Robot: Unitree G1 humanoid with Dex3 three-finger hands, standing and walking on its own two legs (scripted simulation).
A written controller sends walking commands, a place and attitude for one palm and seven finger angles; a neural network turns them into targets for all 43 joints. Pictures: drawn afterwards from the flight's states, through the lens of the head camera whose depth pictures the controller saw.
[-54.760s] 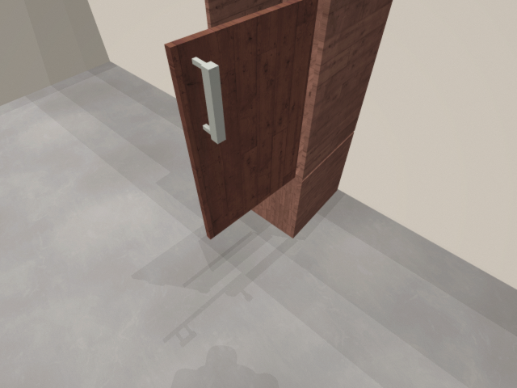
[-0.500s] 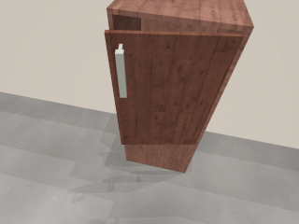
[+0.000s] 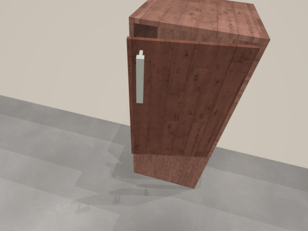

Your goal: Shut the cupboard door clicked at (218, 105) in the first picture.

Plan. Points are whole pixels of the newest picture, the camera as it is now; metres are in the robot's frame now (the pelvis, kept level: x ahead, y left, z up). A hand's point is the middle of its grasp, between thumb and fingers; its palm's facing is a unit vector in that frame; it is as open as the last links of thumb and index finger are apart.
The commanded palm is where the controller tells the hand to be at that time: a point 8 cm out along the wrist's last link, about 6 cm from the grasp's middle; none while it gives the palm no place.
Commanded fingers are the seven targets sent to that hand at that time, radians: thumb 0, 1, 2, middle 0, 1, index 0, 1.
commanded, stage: look again from close up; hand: left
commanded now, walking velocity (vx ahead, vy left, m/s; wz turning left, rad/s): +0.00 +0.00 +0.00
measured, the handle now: (140, 77) +0.53 +0.09 +0.14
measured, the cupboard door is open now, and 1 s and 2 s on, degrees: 13 13 13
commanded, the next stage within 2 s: shuffle to correct the standing spot in 1.48 s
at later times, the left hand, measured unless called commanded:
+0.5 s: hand out of the picture -0.03 +0.18 -0.18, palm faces +0.01 -0.98 -0.19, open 7.4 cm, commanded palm none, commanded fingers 0.00 0.90 0.90 -0.20 -0.30 -0.20 -0.30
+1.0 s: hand out of the picture -0.03 +0.16 -0.18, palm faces +0.01 -0.99 -0.15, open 7.4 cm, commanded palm none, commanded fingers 0.00 0.90 0.90 -0.20 -0.30 -0.20 -0.30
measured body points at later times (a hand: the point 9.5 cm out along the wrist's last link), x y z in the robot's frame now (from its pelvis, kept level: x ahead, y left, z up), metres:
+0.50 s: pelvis -0.01 +0.00 +0.01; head -0.01 +0.03 +0.45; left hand -0.03 +0.24 -0.16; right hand +0.02 -0.24 -0.14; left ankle +0.05 +0.08 -0.74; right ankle -0.02 -0.13 -0.74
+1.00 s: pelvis +0.00 +0.00 +0.01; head +0.00 +0.02 +0.46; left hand -0.03 +0.21 -0.16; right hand +0.01 -0.23 -0.14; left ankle +0.05 +0.08 -0.74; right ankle -0.02 -0.13 -0.74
